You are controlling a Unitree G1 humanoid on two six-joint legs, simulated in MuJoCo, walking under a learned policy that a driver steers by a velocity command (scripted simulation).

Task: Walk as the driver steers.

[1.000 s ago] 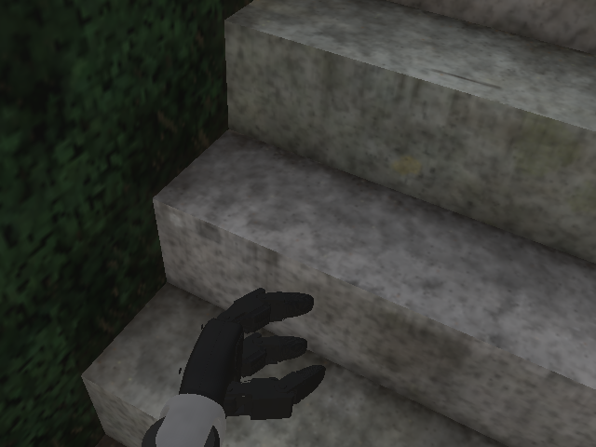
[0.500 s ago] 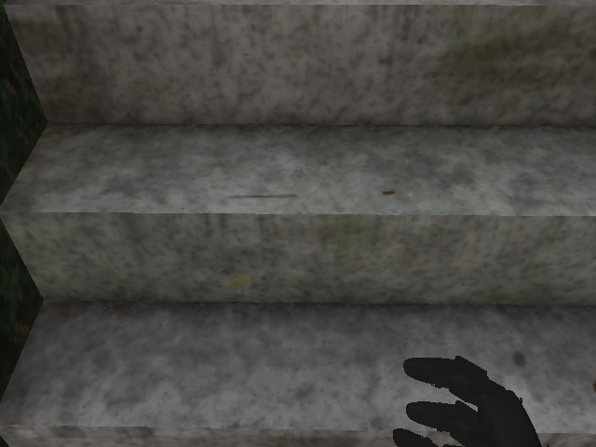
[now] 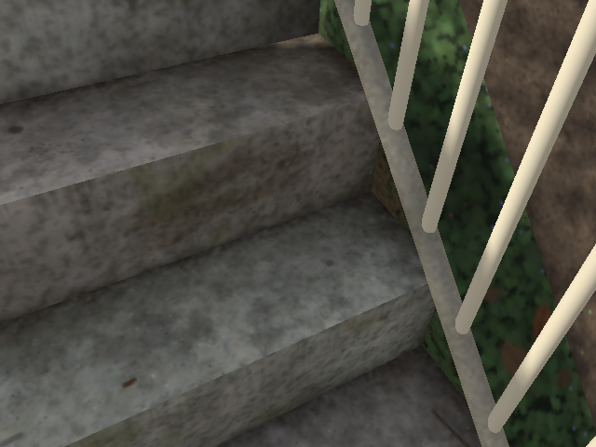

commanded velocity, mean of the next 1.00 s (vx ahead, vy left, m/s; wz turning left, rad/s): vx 1.00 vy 0.00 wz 0.63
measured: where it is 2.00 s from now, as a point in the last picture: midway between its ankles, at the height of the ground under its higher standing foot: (179, 308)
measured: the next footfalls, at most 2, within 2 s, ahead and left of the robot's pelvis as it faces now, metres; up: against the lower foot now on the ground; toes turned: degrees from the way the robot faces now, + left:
left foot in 0.32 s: +0.23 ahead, +0.09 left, +0.21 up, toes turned +3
right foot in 0.66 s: +0.41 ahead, -0.13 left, +0.21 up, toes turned +26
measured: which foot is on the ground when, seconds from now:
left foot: up 0.00-0.30, down 0.32-0.62, up 0.64-0.90, down 0.92-1.00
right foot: down 0.00-0.32, up 0.34-0.64, down 0.66-0.96, up 0.98-1.00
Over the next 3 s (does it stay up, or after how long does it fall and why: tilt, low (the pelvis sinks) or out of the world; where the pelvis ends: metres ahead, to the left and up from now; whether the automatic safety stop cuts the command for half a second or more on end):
stays up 0.44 0.25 0.51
